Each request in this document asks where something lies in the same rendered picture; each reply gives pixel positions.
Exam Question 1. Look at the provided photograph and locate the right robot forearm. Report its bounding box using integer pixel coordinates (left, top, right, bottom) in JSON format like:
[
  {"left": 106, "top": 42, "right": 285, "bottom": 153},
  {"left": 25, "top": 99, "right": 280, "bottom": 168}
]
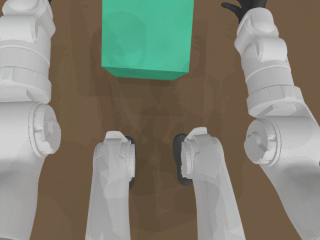
[{"left": 234, "top": 7, "right": 319, "bottom": 126}]

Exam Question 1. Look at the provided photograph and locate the robot right thigh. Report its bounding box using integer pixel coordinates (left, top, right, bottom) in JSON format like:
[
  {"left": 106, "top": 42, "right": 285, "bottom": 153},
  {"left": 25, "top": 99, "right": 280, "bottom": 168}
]
[{"left": 181, "top": 133, "right": 246, "bottom": 240}]

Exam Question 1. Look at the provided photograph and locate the left robot shin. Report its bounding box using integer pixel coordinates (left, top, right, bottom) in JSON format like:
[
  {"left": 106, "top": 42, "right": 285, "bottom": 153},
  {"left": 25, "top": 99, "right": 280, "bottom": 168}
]
[{"left": 93, "top": 131, "right": 132, "bottom": 181}]

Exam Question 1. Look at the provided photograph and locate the robot right hand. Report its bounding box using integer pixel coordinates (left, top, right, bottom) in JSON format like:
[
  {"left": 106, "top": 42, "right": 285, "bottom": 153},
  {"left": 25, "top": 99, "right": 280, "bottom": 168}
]
[{"left": 221, "top": 0, "right": 267, "bottom": 24}]

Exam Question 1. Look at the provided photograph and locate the left robot upper arm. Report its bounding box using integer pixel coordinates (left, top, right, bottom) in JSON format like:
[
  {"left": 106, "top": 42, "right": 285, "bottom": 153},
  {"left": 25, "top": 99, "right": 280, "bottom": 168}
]
[{"left": 0, "top": 101, "right": 61, "bottom": 240}]

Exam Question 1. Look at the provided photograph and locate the carton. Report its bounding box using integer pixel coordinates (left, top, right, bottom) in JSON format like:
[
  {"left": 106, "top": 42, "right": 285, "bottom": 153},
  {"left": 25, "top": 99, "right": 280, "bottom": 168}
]
[{"left": 101, "top": 0, "right": 194, "bottom": 81}]

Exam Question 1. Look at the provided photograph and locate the right robot upper arm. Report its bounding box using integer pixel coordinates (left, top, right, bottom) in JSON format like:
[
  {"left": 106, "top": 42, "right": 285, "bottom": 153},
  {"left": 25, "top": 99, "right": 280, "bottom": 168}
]
[{"left": 244, "top": 115, "right": 320, "bottom": 240}]

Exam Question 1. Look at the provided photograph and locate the left robot forearm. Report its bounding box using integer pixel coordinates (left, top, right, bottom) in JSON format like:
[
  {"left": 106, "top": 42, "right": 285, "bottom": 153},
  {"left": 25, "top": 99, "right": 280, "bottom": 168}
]
[{"left": 0, "top": 0, "right": 56, "bottom": 104}]

